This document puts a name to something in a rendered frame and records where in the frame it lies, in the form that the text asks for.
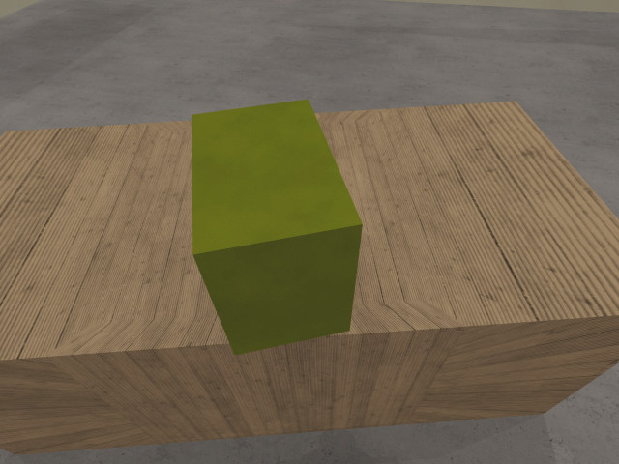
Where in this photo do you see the carton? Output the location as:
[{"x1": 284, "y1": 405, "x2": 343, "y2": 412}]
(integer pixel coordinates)
[{"x1": 192, "y1": 100, "x2": 363, "y2": 356}]

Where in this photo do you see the pedestal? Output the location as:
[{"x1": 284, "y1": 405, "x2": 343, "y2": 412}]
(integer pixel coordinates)
[{"x1": 0, "y1": 101, "x2": 619, "y2": 455}]

